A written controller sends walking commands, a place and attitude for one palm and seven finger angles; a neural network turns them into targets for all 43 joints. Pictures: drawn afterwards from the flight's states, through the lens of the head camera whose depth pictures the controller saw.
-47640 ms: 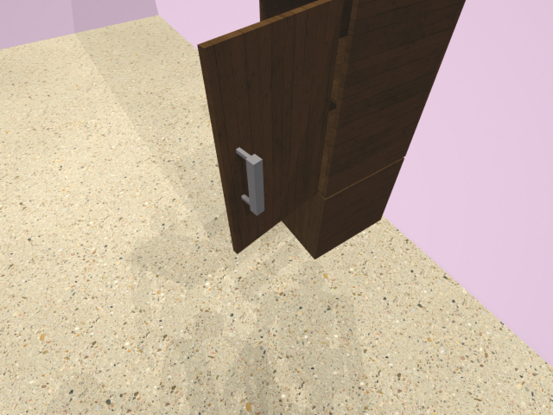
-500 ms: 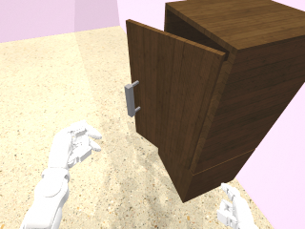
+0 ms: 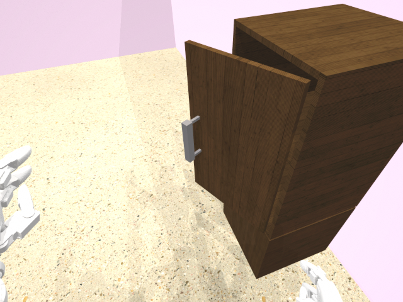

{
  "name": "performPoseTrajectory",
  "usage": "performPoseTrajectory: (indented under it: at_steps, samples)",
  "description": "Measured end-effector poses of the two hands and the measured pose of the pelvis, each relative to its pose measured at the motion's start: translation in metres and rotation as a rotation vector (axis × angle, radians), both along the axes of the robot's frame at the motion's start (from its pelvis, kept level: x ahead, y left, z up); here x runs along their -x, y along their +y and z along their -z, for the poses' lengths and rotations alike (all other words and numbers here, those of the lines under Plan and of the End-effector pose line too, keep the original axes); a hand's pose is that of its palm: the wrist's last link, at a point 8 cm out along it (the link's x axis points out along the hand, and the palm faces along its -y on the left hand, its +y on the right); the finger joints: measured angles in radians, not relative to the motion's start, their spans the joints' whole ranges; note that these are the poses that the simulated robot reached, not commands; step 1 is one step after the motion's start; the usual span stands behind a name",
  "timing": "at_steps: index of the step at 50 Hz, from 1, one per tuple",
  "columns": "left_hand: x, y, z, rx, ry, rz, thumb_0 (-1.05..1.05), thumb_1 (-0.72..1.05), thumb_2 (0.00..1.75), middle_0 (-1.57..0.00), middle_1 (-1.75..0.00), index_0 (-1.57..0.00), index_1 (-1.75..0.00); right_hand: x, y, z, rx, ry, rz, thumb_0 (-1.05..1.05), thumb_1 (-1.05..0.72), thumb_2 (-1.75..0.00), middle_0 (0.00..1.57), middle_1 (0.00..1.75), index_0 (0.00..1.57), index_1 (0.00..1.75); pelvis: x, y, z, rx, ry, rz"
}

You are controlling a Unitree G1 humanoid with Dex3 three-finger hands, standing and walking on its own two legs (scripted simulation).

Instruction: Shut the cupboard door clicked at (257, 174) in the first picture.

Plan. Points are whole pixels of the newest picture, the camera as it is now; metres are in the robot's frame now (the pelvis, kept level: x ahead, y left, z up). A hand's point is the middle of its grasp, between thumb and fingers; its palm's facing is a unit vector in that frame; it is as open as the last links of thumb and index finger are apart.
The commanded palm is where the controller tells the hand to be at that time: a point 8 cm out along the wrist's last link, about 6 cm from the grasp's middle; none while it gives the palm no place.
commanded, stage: draw the hand back to the body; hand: left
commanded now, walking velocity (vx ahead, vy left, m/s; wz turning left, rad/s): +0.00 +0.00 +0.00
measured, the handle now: (193, 139) +0.63 +0.12 -0.06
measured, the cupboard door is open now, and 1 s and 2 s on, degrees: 26 26 26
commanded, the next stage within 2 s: step back with the hand held close in 0.28 s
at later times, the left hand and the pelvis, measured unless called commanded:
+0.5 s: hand (62, 215) +0.19 +0.24 +0.16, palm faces +0.44 -0.79 -0.43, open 7.4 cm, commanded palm +0.13 +0.27 +0.17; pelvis -0.01 -0.03 +0.00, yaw +0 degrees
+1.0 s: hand (46, 238) +0.16 +0.25 +0.16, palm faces +0.37 -0.80 -0.48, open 7.4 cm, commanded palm +0.10 +0.28 +0.17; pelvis -0.05 -0.01 -0.01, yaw -2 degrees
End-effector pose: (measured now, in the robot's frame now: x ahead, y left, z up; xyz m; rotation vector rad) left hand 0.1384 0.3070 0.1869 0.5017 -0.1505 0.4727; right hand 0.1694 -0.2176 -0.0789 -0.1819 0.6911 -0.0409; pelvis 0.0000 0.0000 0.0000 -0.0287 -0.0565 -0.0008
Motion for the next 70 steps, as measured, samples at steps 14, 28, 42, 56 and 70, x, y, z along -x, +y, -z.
performPoseTrajectory:
  at_steps: [14, 28, 42, 56, 70]
  samples:
    - [-0.002, -0.028, 0.009, 0.043, -0.023, 0.059, 0.01, 0.89, 0.90, -0.22, -0.31, -0.22, -0.30, 0.009, -0.020, -0.007, 0.023, -0.051, 0.028, 0.01, -0.90, -0.90, 0.21, 0.30, 0.20, 0.30, 0.008, -0.015, 0.000, -0.010, -0.019, 0.008]
    - [-0.012, -0.036, 0.011, -0.015, 0.001, 0.038, 0.01, 0.89, 0.90, -0.21, -0.30, -0.21, -0.30, 0.015, -0.045, 0.006, 0.044, 0.031, 0.073, 0.01, -0.90, -0.90, 0.21, 0.30, 0.20, 0.30, 0.007, -0.028, 0.003, -0.003, 0.050, 0.006]
    - [-0.015, -0.035, 0.007, -0.087, -0.024, 0.160, 0.01, 0.89, 0.90, -0.21, -0.30, -0.21, -0.30, 0.042, -0.062, -0.005, 0.106, 0.059, 0.192, 0.01, -0.90, -0.90, 0.21, 0.30, 0.20, 0.30, 0.023, -0.021, 0.009, -0.020, 0.075, 0.032]
    - [0.050, -0.007, 0.017, -0.087, -0.080, 0.094, 0.01, 0.89, 0.90, -0.21, -0.30, -0.21, -0.30, 0.089, -0.037, -0.006, 0.149, 0.029, 0.130, 0.01, -0.90, -0.90, 0.21, 0.30, 0.20, 0.30, 0.070, -0.004, 0.017, 0.002, 0.053, 0.011]
    - [0.093, -0.017, 0.018, -0.118, -0.130, 0.140, 0.01, 0.89, 0.90, -0.21, -0.30, -0.21, -0.30, 0.131, -0.027, 0.004, 0.123, 0.044, 0.080, 0.01, -0.90, -0.90, 0.21, 0.30, 0.20, 0.30, 0.119, -0.010, 0.024, 0.012, 0.052, -0.003]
